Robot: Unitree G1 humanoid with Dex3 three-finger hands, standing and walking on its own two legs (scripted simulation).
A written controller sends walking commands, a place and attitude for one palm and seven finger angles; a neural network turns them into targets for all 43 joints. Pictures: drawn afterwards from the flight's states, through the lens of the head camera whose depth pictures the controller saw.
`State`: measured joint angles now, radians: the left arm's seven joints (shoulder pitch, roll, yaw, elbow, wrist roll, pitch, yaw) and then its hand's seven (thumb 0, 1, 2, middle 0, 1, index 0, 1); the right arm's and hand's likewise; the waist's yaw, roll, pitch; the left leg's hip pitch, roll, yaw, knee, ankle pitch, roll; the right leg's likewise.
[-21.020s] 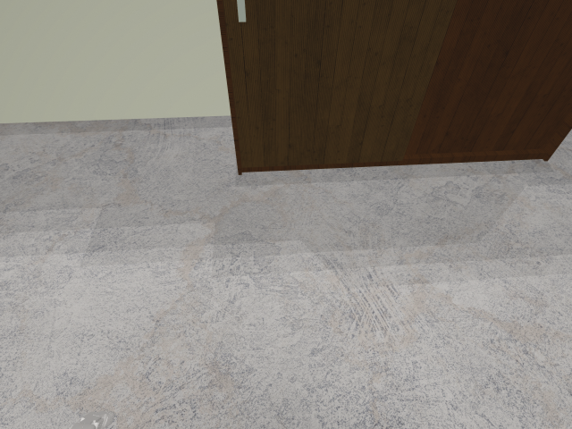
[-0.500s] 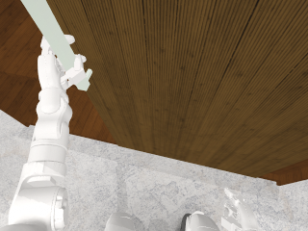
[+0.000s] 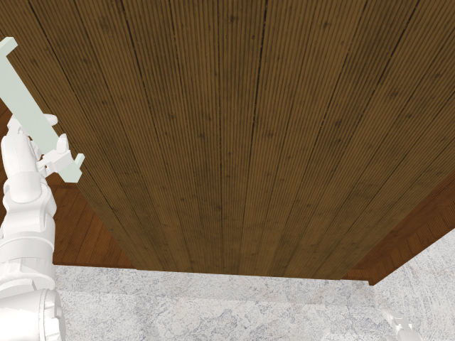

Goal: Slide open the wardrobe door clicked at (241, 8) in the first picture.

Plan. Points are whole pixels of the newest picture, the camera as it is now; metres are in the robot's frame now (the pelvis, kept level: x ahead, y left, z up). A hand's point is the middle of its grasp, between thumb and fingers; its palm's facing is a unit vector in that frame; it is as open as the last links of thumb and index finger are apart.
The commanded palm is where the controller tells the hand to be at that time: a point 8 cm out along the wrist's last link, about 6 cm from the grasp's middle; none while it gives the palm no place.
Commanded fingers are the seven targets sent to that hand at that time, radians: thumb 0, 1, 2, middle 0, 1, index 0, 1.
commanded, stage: stop walking and hold the door there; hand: left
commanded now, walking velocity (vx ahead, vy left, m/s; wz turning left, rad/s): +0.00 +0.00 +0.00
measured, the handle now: (45, 120) +0.44 +0.34 +0.15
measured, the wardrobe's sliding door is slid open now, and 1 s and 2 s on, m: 0.70 0.70 0.70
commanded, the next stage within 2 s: none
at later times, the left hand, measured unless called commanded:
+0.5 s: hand (61, 153) +0.39 +0.31 +0.12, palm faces +0.46 -0.86 -0.23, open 6.5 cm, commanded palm +0.35 +0.34 +0.10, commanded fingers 0.00 0.90 0.90 -0.45 -1.40 -0.45 -1.40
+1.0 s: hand (55, 155) +0.39 +0.32 +0.11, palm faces +0.30 -0.92 -0.24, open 6.2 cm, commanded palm +0.35 +0.35 +0.10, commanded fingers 0.00 0.90 0.90 -0.45 -1.40 -0.45 -1.40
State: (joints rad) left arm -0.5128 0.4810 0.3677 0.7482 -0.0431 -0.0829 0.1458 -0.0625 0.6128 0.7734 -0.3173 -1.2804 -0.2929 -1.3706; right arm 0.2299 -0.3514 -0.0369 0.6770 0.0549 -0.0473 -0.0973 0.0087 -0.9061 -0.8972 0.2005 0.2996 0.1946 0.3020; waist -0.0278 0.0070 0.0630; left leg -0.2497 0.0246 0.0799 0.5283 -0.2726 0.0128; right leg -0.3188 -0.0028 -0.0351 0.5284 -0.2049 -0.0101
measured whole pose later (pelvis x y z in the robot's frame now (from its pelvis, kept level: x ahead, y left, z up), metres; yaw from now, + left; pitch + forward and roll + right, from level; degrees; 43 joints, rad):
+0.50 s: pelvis -0.03 +0.02 +0.00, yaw -4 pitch +0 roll +0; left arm -0.57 0.54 0.38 0.96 -0.04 -0.12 0.14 -0.05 0.66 0.74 -0.27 -1.24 -0.26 -1.37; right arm 0.31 -0.30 0.02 0.73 0.04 -0.04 -0.13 0.01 -0.90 -0.90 0.21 0.30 0.20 0.30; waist -0.06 0.02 0.01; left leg -0.28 0.04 0.16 0.51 -0.24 0.03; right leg -0.30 -0.02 -0.01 0.48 -0.18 0.02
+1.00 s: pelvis -0.06 +0.09 +0.00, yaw -3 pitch +0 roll -1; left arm -0.69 0.45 0.27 0.97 -0.03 -0.16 0.10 -0.07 0.63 0.72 -0.29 -1.32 -0.34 -1.39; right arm 0.24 -0.30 0.00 0.71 0.03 -0.02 -0.11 0.01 -0.90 -0.90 0.20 0.30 0.20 0.30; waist -0.05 0.04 0.07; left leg -0.31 -0.01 0.16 0.54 -0.23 0.09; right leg -0.44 -0.08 -0.02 0.90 -0.46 0.04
